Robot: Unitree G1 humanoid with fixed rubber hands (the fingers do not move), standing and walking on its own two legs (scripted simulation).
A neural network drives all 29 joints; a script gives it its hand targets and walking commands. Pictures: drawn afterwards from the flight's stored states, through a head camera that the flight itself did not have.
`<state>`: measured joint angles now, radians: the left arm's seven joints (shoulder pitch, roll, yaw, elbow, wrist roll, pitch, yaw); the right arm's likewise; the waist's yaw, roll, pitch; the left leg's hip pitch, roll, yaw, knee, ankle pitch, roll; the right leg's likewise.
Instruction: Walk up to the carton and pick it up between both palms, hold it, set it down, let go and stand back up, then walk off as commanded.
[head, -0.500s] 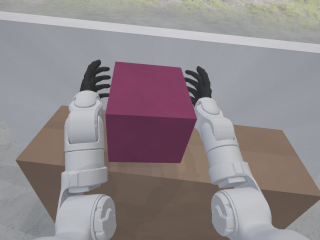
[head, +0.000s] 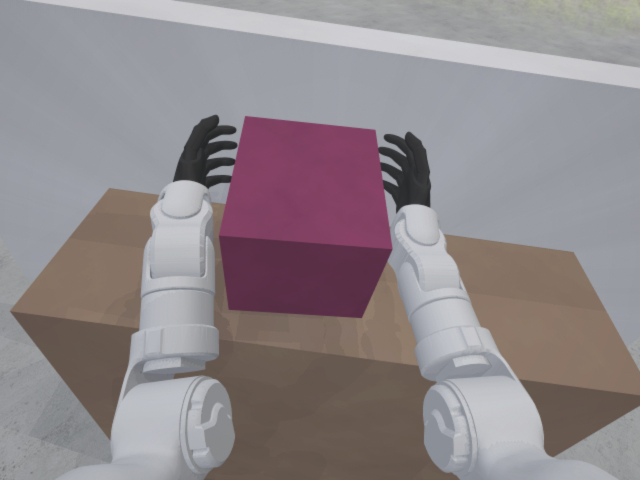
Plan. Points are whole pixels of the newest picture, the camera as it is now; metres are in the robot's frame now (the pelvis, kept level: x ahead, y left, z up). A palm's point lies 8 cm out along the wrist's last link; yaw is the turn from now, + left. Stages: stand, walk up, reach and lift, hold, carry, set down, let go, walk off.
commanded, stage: set down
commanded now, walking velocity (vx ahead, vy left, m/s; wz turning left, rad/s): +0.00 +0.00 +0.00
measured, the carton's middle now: (303, 217) +0.40 +0.00 +0.15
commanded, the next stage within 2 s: none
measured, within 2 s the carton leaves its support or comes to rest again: neither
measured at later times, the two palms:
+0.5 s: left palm (194, 205) +0.39 +0.13 +0.17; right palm (405, 216) +0.38 -0.13 +0.17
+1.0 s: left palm (208, 209) +0.42 +0.12 +0.14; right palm (406, 217) +0.40 -0.14 +0.15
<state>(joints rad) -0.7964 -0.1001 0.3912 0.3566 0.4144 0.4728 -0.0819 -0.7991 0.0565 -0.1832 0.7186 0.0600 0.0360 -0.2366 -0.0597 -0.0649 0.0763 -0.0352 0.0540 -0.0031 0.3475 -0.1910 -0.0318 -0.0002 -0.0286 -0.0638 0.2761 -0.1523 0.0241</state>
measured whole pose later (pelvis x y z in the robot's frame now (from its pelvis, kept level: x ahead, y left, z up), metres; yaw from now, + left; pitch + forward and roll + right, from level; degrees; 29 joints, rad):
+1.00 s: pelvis +0.02 +0.00 +0.00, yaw +0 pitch -6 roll -1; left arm -0.75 -0.10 0.38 0.55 0.41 0.32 -0.06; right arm -0.75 0.06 -0.21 0.79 -0.01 -0.02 -0.23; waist -0.06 -0.07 0.08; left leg -0.03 0.05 0.00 0.35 -0.22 -0.03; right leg 0.02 -0.03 -0.06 0.25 -0.16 0.03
